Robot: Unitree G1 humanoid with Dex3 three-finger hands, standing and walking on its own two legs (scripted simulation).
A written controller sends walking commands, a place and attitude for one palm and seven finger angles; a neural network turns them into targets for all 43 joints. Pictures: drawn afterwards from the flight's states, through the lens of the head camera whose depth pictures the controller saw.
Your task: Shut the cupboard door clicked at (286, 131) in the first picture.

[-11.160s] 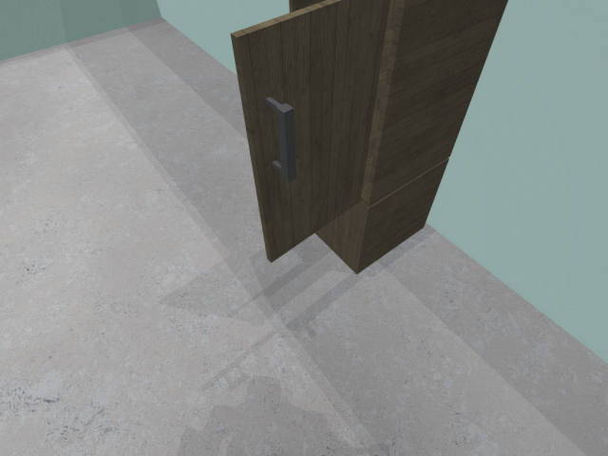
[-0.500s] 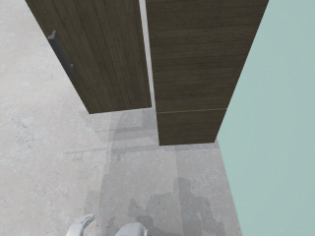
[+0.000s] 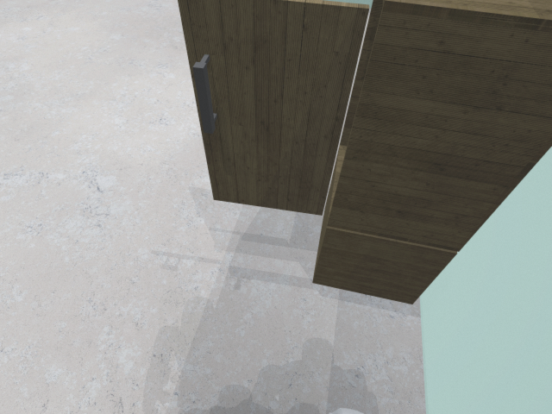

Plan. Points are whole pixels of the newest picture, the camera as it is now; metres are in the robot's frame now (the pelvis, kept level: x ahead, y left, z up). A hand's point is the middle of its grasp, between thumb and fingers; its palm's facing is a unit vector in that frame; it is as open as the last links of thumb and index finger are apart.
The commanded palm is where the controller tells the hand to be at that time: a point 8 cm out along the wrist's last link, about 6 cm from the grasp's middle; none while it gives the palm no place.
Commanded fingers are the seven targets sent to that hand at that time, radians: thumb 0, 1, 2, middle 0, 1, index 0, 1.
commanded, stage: take the last steps up to it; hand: left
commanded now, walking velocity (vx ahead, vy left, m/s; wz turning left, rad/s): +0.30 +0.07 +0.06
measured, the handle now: (207, 95) +0.71 +0.23 +0.05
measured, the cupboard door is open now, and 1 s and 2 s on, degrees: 93 93 93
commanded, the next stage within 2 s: come to a stop and stand still in 0.44 s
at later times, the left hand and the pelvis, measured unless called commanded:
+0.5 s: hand out of the picture +0.13 +0.17 -0.17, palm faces +0.14 -0.97 -0.19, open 7.3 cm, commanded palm none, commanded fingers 0.00 0.90 0.90 -0.20 -0.30 -0.20 -0.30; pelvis +0.16 -0.01 +0.00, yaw +4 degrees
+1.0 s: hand (191, 324) +0.28 +0.19 -0.17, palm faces +0.07 -0.96 -0.28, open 7.4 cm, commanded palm none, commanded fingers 0.00 0.90 0.90 -0.20 -0.30 -0.20 -0.30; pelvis +0.22 -0.01 -0.01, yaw +1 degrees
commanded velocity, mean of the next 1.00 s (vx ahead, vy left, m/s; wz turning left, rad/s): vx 0.02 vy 0.02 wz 0.02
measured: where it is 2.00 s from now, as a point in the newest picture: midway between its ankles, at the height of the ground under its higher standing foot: outside the picture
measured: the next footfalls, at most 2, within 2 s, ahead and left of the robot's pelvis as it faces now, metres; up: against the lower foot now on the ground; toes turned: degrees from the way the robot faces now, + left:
right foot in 0.18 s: +0.13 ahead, -0.14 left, +0.00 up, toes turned -6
left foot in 0.56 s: +0.30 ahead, +0.14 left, +0.00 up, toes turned +10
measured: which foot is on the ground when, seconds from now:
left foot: down 0.00-0.18, up 0.20-0.54, down 0.56-0.92, up 0.94-1.00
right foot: up 0.00-0.16, down 0.18-0.56, up 0.58-0.88, down 0.90-1.00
